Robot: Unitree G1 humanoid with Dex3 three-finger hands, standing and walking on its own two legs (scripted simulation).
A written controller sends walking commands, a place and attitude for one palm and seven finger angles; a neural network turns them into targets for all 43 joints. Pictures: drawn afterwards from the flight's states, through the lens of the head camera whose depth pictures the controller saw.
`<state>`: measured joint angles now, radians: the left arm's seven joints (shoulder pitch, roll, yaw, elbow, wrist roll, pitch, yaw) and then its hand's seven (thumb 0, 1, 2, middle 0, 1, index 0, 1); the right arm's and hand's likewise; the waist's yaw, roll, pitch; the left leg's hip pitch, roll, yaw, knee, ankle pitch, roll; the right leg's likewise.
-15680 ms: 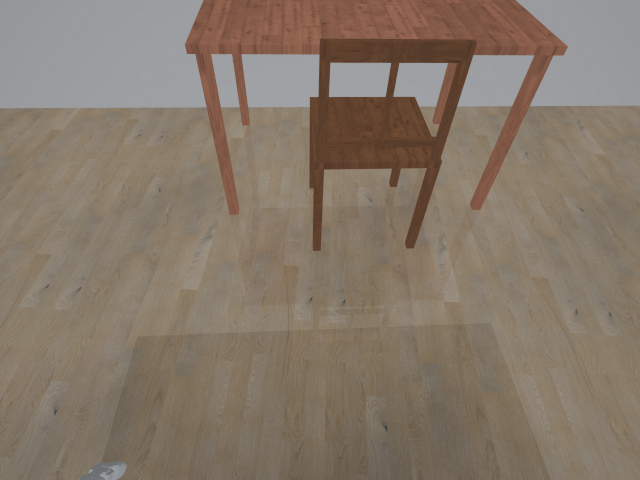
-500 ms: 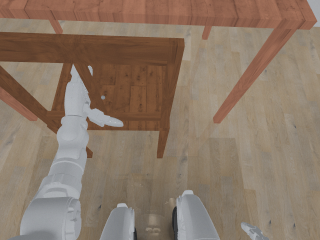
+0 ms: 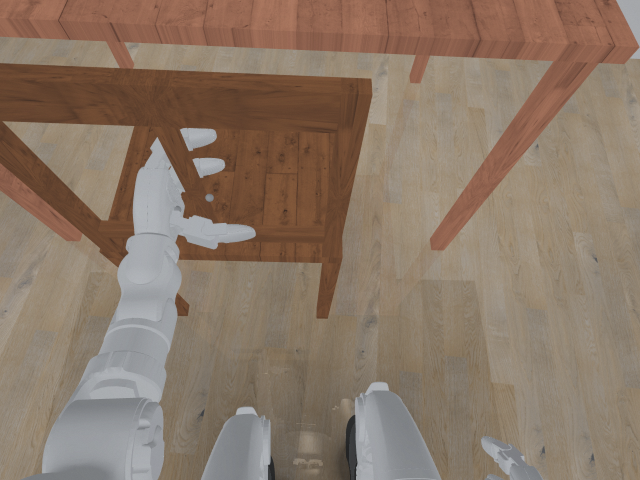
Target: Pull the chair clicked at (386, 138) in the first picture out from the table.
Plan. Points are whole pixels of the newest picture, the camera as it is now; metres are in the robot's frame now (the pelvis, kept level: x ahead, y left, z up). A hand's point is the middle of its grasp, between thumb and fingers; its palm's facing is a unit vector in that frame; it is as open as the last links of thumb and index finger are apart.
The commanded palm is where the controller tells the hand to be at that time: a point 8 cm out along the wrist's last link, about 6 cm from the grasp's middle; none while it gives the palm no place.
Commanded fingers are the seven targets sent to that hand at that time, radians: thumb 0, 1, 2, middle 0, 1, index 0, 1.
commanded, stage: hook a spindle and tug to test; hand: left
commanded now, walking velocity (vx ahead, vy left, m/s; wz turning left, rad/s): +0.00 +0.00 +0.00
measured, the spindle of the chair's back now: (193, 185) +0.48 +0.14 +0.01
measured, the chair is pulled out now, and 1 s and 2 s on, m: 0.00 0.02 0.11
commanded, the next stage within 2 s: step backward, pulling the chair out in 0.98 s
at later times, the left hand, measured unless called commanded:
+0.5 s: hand (207, 197) +0.45 +0.12 +0.03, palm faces -0.04 -1.00 -0.02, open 5.0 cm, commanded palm +0.41 +0.16 +0.03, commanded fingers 0.00 0.90 0.90 -0.50 -1.45 -0.50 -1.45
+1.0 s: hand (208, 215) +0.43 +0.12 +0.03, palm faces -0.07 -1.00 -0.02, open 5.0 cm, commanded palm +0.39 +0.17 +0.03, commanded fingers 0.00 0.90 0.90 -0.50 -1.45 -0.50 -1.45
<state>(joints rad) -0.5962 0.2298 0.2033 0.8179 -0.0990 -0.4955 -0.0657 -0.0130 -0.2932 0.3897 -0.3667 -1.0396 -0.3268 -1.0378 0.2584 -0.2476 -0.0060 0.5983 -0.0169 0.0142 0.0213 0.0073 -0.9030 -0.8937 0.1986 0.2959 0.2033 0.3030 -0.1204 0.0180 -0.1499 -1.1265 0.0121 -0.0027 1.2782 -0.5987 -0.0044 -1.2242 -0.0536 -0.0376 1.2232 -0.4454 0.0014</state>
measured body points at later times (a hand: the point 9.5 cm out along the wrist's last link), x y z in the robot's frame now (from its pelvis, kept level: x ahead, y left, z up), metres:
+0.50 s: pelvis +0.01 +0.01 +0.01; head +0.15 +0.01 +0.43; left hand +0.45 +0.17 +0.03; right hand +0.09 -0.25 -0.12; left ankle +0.00 +0.12 -0.62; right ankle +0.06 -0.13 -0.62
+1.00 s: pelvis +0.03 +0.00 +0.01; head +0.17 +0.01 +0.44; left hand +0.42 +0.17 +0.03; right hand +0.14 -0.25 -0.11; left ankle +0.00 +0.12 -0.62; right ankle +0.06 -0.13 -0.62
